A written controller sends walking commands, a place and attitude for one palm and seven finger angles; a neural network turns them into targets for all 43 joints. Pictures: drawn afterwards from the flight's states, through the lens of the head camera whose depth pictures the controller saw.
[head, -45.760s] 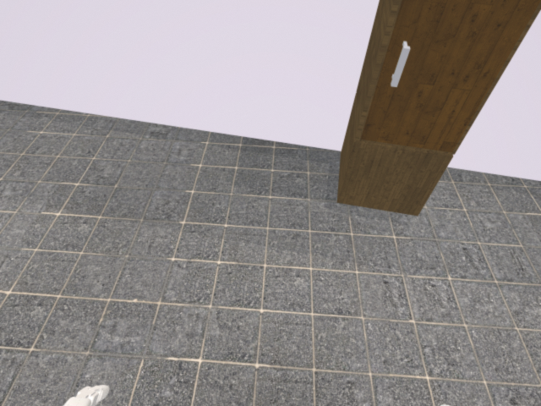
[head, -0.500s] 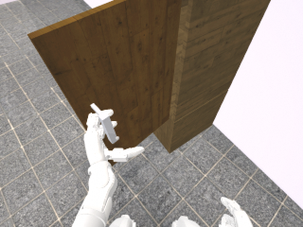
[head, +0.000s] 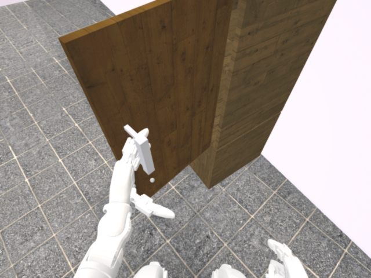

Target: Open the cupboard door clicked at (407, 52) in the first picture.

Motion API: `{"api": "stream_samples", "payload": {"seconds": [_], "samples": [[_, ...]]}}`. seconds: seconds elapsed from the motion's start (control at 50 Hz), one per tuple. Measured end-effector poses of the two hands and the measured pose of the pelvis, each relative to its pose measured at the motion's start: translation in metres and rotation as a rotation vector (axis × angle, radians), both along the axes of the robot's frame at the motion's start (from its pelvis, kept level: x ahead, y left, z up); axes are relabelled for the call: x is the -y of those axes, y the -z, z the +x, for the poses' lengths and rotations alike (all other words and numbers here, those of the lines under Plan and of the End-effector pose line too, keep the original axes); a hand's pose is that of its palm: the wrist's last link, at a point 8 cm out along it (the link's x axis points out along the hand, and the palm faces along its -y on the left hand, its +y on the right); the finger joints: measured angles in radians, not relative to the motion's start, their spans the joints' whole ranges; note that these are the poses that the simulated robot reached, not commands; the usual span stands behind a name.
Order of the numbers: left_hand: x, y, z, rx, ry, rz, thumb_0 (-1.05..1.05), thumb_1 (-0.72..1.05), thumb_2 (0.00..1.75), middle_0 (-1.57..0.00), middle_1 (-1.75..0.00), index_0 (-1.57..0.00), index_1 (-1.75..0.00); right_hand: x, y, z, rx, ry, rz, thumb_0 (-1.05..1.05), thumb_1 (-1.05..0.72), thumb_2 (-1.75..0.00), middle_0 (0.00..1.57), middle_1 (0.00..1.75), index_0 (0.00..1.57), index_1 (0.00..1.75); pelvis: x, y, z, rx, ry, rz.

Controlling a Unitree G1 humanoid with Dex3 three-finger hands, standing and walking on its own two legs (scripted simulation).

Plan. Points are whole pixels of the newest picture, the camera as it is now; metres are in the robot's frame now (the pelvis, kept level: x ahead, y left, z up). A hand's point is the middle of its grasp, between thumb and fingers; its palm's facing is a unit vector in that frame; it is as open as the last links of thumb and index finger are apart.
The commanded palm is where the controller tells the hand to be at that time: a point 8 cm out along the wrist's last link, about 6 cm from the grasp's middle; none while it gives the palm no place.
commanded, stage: slide the hand sideways off the handle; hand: left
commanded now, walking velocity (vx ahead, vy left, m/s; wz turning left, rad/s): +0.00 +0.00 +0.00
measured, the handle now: (139, 150) +0.38 +0.13 +0.05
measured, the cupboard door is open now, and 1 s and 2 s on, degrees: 100 100 100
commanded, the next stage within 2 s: draw the hand back to the body in 1.06 s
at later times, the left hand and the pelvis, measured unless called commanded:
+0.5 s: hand (136, 201) +0.26 +0.12 +0.04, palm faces -0.08 -1.00 -0.02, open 16.4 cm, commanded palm +0.24 +0.17 +0.04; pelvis +0.00 +0.01 -0.01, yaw +0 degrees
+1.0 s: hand (112, 219) +0.23 +0.15 +0.04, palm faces -0.05 -1.00 -0.05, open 16.3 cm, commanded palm +0.20 +0.22 +0.04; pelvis +0.01 +0.00 -0.02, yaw +0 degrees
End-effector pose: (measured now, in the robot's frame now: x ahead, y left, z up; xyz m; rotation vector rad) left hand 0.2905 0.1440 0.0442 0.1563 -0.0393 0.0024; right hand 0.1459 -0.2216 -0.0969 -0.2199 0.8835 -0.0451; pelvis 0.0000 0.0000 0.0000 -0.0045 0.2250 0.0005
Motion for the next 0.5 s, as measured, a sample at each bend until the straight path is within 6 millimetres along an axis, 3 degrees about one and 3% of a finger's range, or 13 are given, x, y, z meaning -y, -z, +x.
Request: {"api": "stream_samples", "payload": {"seconds": [0.08, 0.18, 0.28, 0.5], "samples": [[-0.009, -0.004, -0.001, -0.047, 0.158, -0.061, -0.01, -0.5, 0.3, -0.2, -0.36, -0.13, -0.36, 0.002, -0.003, -0.001, 0.026, 0.025, -0.003, 0.01, -0.91, -0.9, 0.21, 0.3, 0.2, 0.3, -0.005, -0.002, -0.002, 0.02, -0.005, -0.011], [-0.006, -0.005, -0.007, -0.06, 0.11, -0.22, -0.01, -0.5, 0.3, -0.16, -0.33, -0.14, -0.32, 0.0, -0.012, 0.001, 0.064, 0.029, -0.002, 0.01, -0.91, -0.9, 0.2, 0.3, 0.2, 0.3, -0.011, -0.005, 0.0, 0.017, 0.003, -0.007], [-0.004, -0.003, -0.021, -0.029, 0.09, -0.176, -0.01, -0.5, 0.3, -0.12, -0.3, -0.14, -0.31, -0.004, -0.016, 0.01, 0.096, 0.001, 0.009, 0.01, -0.91, -0.9, 0.2, 0.3, 0.2, 0.3, -0.013, 0.0, 0.002, 0.003, 0.01, -0.002], [-0.028, 0.003, -0.044, -0.069, 0.078, -0.129, -0.01, -0.5, 0.3, -0.14, -0.3, -0.14, -0.29, -0.016, -0.012, 0.028, 0.124, -0.015, 0.025, 0.01, -0.9, -0.9, 0.2, 0.3, 0.2, 0.3, -0.013, 0.006, 0.005, -0.003, 0.004, -0.013]]}}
